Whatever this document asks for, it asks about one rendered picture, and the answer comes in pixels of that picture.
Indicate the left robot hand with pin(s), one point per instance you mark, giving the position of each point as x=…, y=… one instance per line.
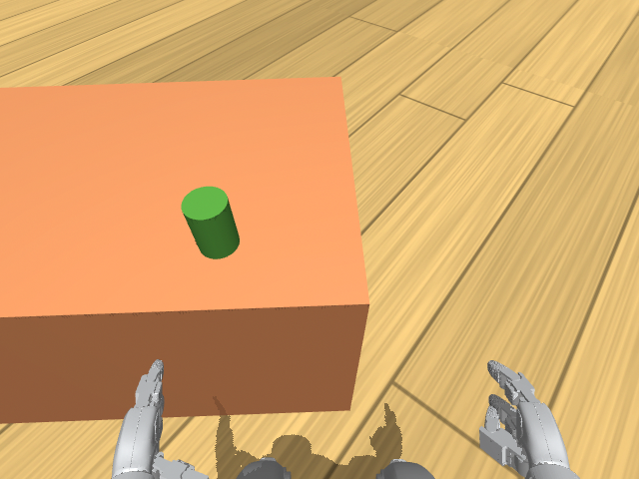
x=138, y=447

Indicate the can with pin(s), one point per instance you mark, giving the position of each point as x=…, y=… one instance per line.
x=208, y=213

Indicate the right robot hand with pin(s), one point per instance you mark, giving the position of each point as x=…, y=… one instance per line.
x=531, y=436

